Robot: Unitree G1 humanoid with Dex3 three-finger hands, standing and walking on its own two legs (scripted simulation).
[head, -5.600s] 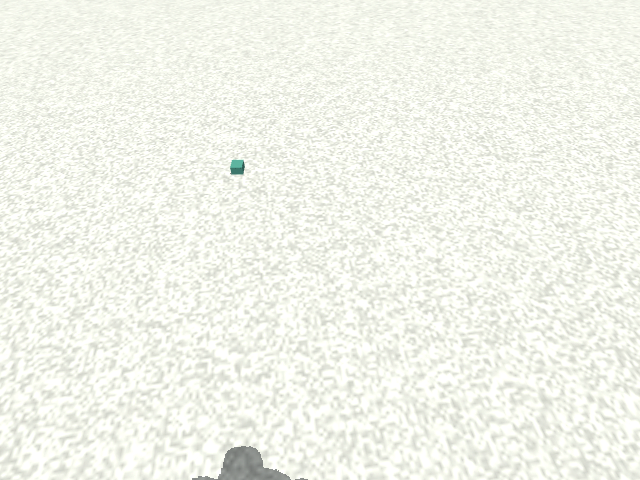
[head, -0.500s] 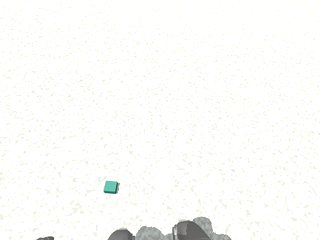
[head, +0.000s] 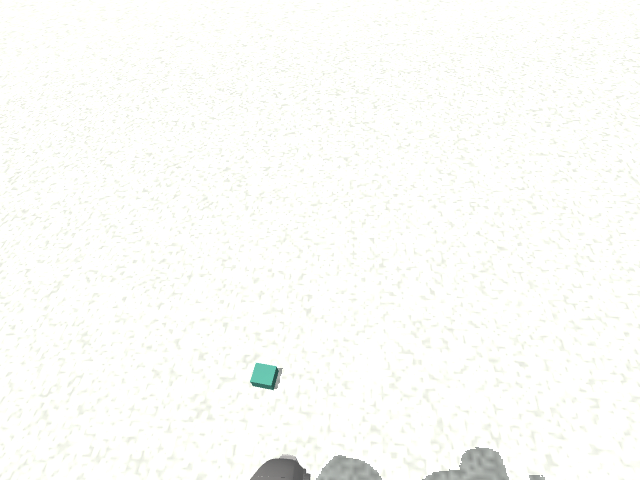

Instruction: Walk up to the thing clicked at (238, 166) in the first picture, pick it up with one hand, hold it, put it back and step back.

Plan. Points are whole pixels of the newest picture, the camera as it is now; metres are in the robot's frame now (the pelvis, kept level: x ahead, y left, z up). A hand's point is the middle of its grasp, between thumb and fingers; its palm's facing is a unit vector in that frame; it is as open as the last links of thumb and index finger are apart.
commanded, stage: walk up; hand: left
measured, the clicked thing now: (264, 376) +0.48 +0.29 -0.74
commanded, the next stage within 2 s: stand in 1.44 s
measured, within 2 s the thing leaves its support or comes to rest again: neither
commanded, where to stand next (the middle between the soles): +0.09 +0.06 m, yaw -1 degrees
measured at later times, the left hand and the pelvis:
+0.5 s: hand out of the picture +0.13 +0.31 -0.15, palm faces -0.03 -0.92 -0.40, open 7.3 cm; pelvis +0.02 +0.04 -0.01, yaw -1 degrees
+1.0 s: hand out of the picture +0.10 +0.29 -0.14, palm faces -0.03 -0.93 -0.37, open 7.3 cm; pelvis +0.01 +0.03 +0.01, yaw +0 degrees
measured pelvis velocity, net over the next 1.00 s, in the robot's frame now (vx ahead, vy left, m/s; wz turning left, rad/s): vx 0.01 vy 0.03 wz -0.01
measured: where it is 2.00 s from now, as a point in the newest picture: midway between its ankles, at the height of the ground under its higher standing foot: outside the picture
